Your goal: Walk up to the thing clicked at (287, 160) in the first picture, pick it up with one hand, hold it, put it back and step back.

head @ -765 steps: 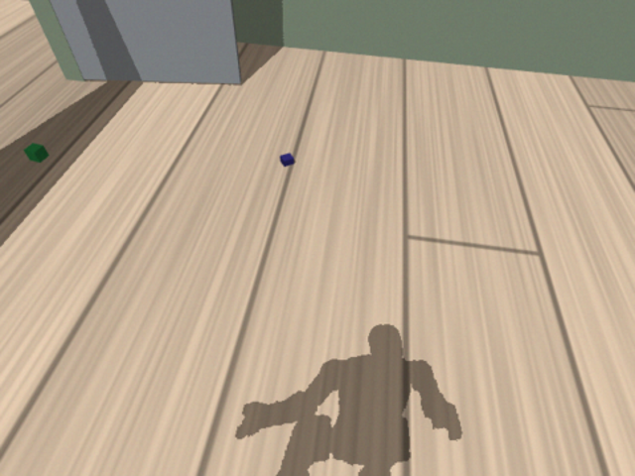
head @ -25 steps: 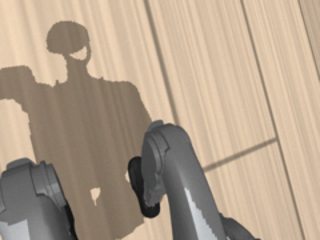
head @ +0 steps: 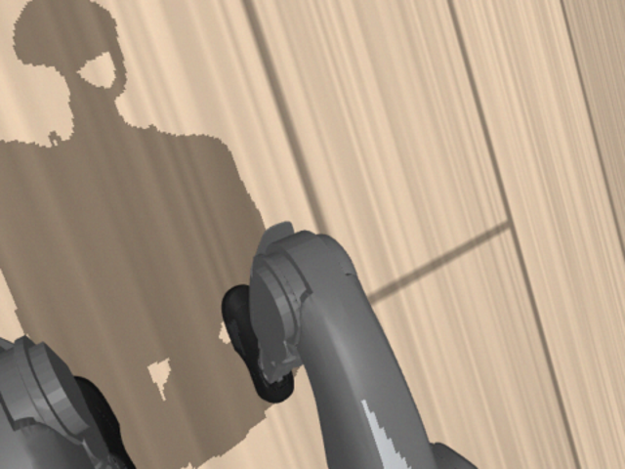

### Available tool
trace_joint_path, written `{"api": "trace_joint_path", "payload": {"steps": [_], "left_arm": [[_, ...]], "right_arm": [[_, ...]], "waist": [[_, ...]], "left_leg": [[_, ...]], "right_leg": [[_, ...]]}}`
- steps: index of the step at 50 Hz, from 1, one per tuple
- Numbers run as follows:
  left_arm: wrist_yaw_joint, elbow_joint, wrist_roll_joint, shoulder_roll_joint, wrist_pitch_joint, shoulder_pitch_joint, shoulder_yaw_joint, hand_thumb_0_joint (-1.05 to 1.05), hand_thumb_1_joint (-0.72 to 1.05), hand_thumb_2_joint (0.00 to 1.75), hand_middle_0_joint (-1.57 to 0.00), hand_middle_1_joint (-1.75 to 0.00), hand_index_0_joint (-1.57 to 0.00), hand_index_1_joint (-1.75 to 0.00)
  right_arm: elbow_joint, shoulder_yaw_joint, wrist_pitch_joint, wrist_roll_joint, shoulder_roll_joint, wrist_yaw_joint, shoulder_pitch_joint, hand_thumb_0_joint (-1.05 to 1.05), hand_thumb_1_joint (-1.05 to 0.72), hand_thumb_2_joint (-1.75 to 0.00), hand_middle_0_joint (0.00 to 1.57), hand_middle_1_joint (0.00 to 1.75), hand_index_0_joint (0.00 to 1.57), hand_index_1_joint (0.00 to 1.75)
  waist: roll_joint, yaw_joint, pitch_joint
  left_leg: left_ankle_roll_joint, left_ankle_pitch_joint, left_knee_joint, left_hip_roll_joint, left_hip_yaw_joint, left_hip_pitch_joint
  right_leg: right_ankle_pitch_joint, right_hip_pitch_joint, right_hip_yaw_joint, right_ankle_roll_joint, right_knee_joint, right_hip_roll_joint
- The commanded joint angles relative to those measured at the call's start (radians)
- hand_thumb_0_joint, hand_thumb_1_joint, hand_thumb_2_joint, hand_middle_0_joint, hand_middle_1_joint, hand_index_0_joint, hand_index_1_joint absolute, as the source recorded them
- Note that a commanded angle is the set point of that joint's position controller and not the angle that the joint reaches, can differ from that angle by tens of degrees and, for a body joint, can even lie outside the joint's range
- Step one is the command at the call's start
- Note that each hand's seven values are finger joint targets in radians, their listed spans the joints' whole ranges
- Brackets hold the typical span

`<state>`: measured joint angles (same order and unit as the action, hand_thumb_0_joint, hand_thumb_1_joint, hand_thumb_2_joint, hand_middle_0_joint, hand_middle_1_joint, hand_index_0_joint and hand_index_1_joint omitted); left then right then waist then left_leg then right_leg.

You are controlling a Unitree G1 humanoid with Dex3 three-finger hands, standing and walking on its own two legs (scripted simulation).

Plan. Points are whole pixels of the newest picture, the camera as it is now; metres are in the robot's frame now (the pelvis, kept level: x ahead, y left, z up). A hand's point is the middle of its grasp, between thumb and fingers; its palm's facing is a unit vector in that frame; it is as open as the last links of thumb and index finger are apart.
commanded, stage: rest palm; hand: left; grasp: from above
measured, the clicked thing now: out of the picture +0.47 +0.33 -0.29
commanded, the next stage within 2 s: close in 0.62 s
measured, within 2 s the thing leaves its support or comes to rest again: neither
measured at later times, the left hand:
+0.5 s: hand out of the picture +0.47 +0.33 -0.25, palm faces -0.28 -0.34 -0.90, open 14.3 cm
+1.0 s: hand out of the picture +0.47 +0.32 -0.25, palm faces -0.26 -0.33 -0.91, open 13.9 cm
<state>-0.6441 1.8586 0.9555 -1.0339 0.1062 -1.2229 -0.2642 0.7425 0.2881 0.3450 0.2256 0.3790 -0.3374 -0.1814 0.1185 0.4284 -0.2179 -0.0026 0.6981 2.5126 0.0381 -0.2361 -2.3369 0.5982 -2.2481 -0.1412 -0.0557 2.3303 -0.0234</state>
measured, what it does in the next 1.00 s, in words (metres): stands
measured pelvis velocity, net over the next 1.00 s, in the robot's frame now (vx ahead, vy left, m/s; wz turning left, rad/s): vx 0.00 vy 0.01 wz -0.04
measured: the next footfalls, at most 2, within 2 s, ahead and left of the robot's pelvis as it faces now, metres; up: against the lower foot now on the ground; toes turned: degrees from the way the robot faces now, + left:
none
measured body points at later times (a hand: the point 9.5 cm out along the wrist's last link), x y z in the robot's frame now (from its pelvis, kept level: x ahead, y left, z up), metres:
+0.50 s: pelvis +0.00 +0.01 +0.01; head +0.30 +0.12 +0.31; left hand +0.48 +0.34 -0.20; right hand +0.00 -0.23 -0.03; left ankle +0.07 +0.13 -0.28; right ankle +0.13 -0.12 -0.28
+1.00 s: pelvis +0.00 +0.01 +0.01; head +0.30 +0.12 +0.32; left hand +0.49 +0.34 -0.20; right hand -0.01 -0.23 -0.02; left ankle +0.07 +0.13 -0.28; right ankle +0.13 -0.12 -0.28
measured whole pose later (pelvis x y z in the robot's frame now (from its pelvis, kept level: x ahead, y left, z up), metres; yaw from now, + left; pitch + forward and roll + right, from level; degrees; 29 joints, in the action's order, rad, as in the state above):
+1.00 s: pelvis +0.00 +0.01 +0.01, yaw -2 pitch +27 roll -16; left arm -0.70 1.87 0.96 -1.11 0.11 -1.29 -0.21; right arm 0.65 0.37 0.36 0.24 0.41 -0.35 -0.15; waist 0.17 0.48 -0.27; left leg 0.01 0.71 2.49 0.04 -0.28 -2.30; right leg 0.59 -2.18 -0.18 -0.07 2.26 -0.03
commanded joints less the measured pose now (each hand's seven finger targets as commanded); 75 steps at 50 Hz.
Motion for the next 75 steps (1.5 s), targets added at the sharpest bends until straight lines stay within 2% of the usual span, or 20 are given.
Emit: {"api": "trace_joint_path", "payload": {"steps": [1, 3, 4, 5, 7, 11, 13, 17, 21, 34, 42, 46, 49, 55, 57, 63, 66, 68, 71, 75], "left_arm": [[-0.041, -0.109, 0.02, -0.192, -0.035, -0.287, 0.051, 0.0, -0.6, 1.0, -0.09, -0.98, -0.07, -1.0], [-0.061, -0.077, 0.038, -0.194, -0.034, -0.274, 0.053, 0.0, -0.59, 0.99, -0.09, -0.99, -0.07, -1.01], [-0.064, -0.084, 0.035, -0.165, -0.032, -0.285, 0.077, 0.0, -0.6, 1.0, -0.09, -0.98, -0.07, -1.0], [-0.079, -0.068, 0.045, -0.188, -0.027, -0.276, 0.059, 0.0, -0.6, 1.0, -0.09, -0.98, -0.07, -1.0], [-0.09, -0.073, 0.039, -0.172, -0.016, -0.283, 0.073, 0.0, -0.59, 0.99, -0.09, -0.98, -0.07, -1.0], [-0.117, -0.035, 0.04, -0.214, 0.011, -0.273, 0.035, 0.0, -0.59, 0.99, -0.09, -0.99, -0.07, -1.0], [-0.11, -0.055, 0.031, -0.209, 0.021, -0.28, 0.047, 0.0, -0.59, 0.99, -0.09, -0.98, -0.07, -1.0], [-0.109, -0.056, 0.034, -0.224, 0.036, -0.286, 0.027, 0.0, -0.57, 0.97, -0.09, -1.0, -0.08, -1.01], [-0.092, -0.079, 0.033, -0.259, 0.034, -0.285, 0.026, 0.0, -0.58, 0.98, -0.09, -1.0, -0.07, -1.02], [-0.057, -0.1, 0.004, -0.257, 0.0, -0.289, 0.08, 0.0, -0.59, 1.01, -0.09, -0.99, -0.07, -1.02], [-0.08, -0.109, 0.019, -0.242, -0.009, -0.282, 0.1, 0.0, -0.5, 0.96, -0.14, -0.96, -0.13, -0.98], [-0.101, -0.071, 0.01, -0.265, 0.006, -0.284, 0.073, 0.0, -0.48, 0.93, -0.15, -0.96, -0.14, -0.97], [-0.091, -0.092, -0.006, -0.257, 0.02, -0.304, 0.077, 0.0, -0.47, 0.94, -0.15, -0.96, -0.13, -0.97], [-0.063, -0.115, 0.004, -0.287, 0.029, -0.274, 0.077, 0.0, -0.42, 0.9, -0.2, -0.9, -0.18, -0.91], [-0.057, -0.123, 0.009, -0.269, 0.028, -0.265, 0.087, 0.0, -0.39, 0.88, -0.21, -0.89, -0.2, -0.9], [-0.052, -0.128, -0.007, -0.269, 0.014, -0.272, 0.085, 0.0, -0.3, 0.8, -0.27, -0.84, -0.26, -0.84], [-0.06, -0.131, 0.002, -0.271, 0.002, -0.279, 0.09, 0.0, -0.28, 0.79, -0.3, -0.81, -0.29, -0.82], [-0.057, -0.128, -0.001, -0.237, 0.001, -0.271, 0.102, 0.0, -0.25, 0.77, -0.32, -0.78, -0.31, -0.79], [-0.065, -0.133, -0.002, -0.244, 0.0, -0.283, 0.107, 0.0, -0.2, 0.73, -0.35, -0.77, -0.35, -0.77], [-0.07, -0.121, 0.008, -0.245, 0.005, -0.273, 0.096, 0.0, -0.15, 0.7, -0.4, -0.71, -0.39, -0.72]], "right_arm": [[0.031, -0.073, 0.019, 0.002, 0.332, 0.008, -0.226, 0.0, -0.9, -0.9, 0.2, 0.3, 0.2, 0.3], [0.035, -0.067, 0.016, 0.002, 0.331, 0.006, -0.231, 0.0, -0.9, -0.91, 0.2, 0.3, 0.2, 0.3], [0.029, -0.065, 0.02, 0.007, 0.329, 0.001, -0.213, 0.0, -0.9, -0.91, 0.2, 0.3, 0.2, 0.3], [0.032, -0.059, 0.018, 0.009, 0.334, -0.002, -0.23, 0.0, -0.9, -0.9, 0.2, 0.3, 0.2, 0.3], [0.012, -0.056, 0.024, 0.015, 0.337, -0.008, -0.202, 0.0, -0.9, -0.9, 0.2, 0.3, 0.2, 0.3], [0.014, -0.043, 0.029, 0.016, 0.341, -0.019, -0.213, 0.0, -0.91, -0.91, 0.2, 0.3, 0.2, 0.3], [0.002, -0.049, 0.03, 0.017, 0.351, -0.022, -0.194, 0.0, -0.91, -0.91, 0.2, 0.3, 0.2, 0.3], [-0.014, -0.044, 0.03, 0.014, 0.353, -0.03, -0.196, 0.0, -0.91, -0.91, 0.2, 0.3, 0.2, 0.3], [-0.029, -0.031, 0.029, 0.008, 0.358, -0.029, -0.193, 0.0, -0.91, -0.91, 0.2, 0.3, 0.2, 0.3], [-0.036, -0.006, 0.022, 0.005, 0.361, -0.01, -0.199, 0.0, -0.91, -0.91, 0.2, 0.3, 0.2, 0.3], [-0.047, 0.005, 0.018, 0.012, 0.361, -0.009, -0.197, 0.0, -0.89, -0.9, 0.2, 0.3, 0.2, 0.3], [-0.046, -0.001, 0.015, 0.011, 0.371, -0.01, -0.207, 0.0, -0.89, -0.9, 0.2, 0.3, 0.2, 0.3], [-0.048, -0.005, 0.014, 0.011, 0.369, -0.008, -0.191, 0.0, -0.89, -0.9, 0.2, 0.3, 0.2, 0.3], [-0.065, 0.001, 0.011, 0.003, 0.366, 0.0, -0.178, 0.0, -0.89, -0.9, 0.2, 0.3, 0.2, 0.3], [-0.071, -0.006, 0.006, 0.003, 0.371, 0.0, -0.192, 0.0, -0.89, -0.9, 0.2, 0.3, 0.2, 0.3], [-0.065, -0.001, 0.007, -0.001, 0.362, 0.005, -0.19, 0.0, -0.89, -0.9, 0.2, 0.3, 0.2, 0.3], [-0.059, -0.003, 0.004, 0.001, 0.371, 0.008, -0.204, 0.0, -0.89, -0.9, 0.2, 0.3, 0.2, 0.3], [-0.056, 0.003, 0.005, 0.005, 0.355, 0.004, -0.204, 0.0, -0.89, -0.9, 0.2, 0.3, 0.2, 0.3], [-0.054, -0.002, 0.004, 0.007, 0.37, 0.008, -0.207, 0.0, -0.89, -0.9, 0.2, 0.3, 0.2, 0.3], [-0.058, 0.005, 0.006, 0.006, 0.357, 0.001, -0.202, 0.0, -0.89, -0.9, 0.2, 0.3, 0.2, 0.3]], "waist": [[-0.528, 0.084, 0.651], [-0.537, 0.08, 0.645], [-0.547, 0.09, 0.616], [-0.545, 0.088, 0.633], [-0.544, 0.094, 0.608], [-0.542, 0.094, 0.589], [-0.548, 0.099, 0.578], [-0.591, 0.101, 0.586], [-0.567, 0.109, 0.594], [-0.558, 0.126, 0.56], [-0.538, 0.131, 0.563], [-0.555, 0.135, 0.565], [-0.561, 0.135, 0.549], [-0.554, 0.123, 0.562], [-0.549, 0.126, 0.577], [-0.531, 0.123, 0.561], [-0.564, 0.125, 0.588], [-0.552, 0.136, 0.564], [-0.551, 0.143, 0.574], [-0.563, 0.129, 0.547]], "left_leg": [[0.011, -0.137, -0.268, 0.019, 0.085, 0.48], [0.003, -0.158, -0.275, 0.023, 0.076, 0.501], [0.001, -0.16, -0.271, 0.022, 0.076, 0.501], [-0.001, -0.188, -0.274, 0.026, 0.073, 0.515], [-0.002, -0.2, -0.265, 0.023, 0.076, 0.504], [-0.003, -0.228, -0.269, 0.028, 0.069, 0.498], [-0.002, -0.217, -0.269, 0.028, 0.068, 0.493], [-0.011, -0.24, -0.29, 0.033, 0.044, 0.552], [0.0, -0.226, -0.28, 0.03, 0.051, 0.516], [0.0, -0.191, -0.284, 0.035, 0.043, 0.511], [-0.002, -0.218, -0.279, 0.038, 0.042, 0.52], [-0.005, -0.216, -0.292, 0.043, 0.033, 0.511], [-0.007, -0.2, -0.295, 0.043, 0.033, 0.512], [0.001, -0.19, -0.298, 0.038, 0.042, 0.507], [0.003, -0.199, -0.299, 0.038, 0.044, 0.513], [0.004, -0.162, -0.305, 0.04, 0.036, 0.491], [-0.003, -0.195, -0.311, 0.047, 0.031, 0.527], [-0.003, -0.202, -0.305, 0.042, 0.033, 0.521], [-0.001, -0.202, -0.299, 0.042, 0.04, 0.519], [-0.007, -0.199, -0.305, 0.043, 0.032, 0.517]], "right_leg": [[-0.136, 0.388, -0.13, 0.076, -0.206, -0.049], [-0.159, 0.386, -0.134, 0.079, -0.199, -0.05], [-0.166, 0.372, -0.136, 0.078, -0.192, -0.047], [-0.191, 0.397, -0.138, 0.078, -0.2, -0.053], [-0.209, 0.388, -0.136, 0.075, -0.195, -0.051], [-0.229, 0.398, -0.136, 0.072, -0.198, -0.048], [-0.223, 0.394, -0.131, 0.071, -0.197, -0.048], [-0.228, 0.374, -0.144, 0.075, -0.18, -0.042], [-0.223, 0.411, -0.139, 0.071, -0.196, -0.046], [-0.202, 0.428, -0.15, 0.068, -0.218, -0.051], [-0.236, 0.448, -0.152, 0.064, -0.228, -0.058], [-0.237, 0.454, -0.154, 0.065, -0.233, -0.057], [-0.225, 0.435, -0.151, 0.065, -0.232, -0.055], [-0.21, 0.445, -0.143, 0.066, -0.24, -0.056], [-0.216, 0.456, -0.144, 0.068, -0.246, -0.059], [-0.186, 0.441, -0.151, 0.064, -0.252, -0.055], [-0.214, 0.463, -0.154, 0.069, -0.25, -0.06], [-0.22, 0.454, -0.155, 0.067, -0.242, -0.057], [-0.228, 0.462, -0.15, 0.065, -0.255, -0.064], [-0.216, 0.432, -0.153, 0.068, -0.243, -0.051]]}}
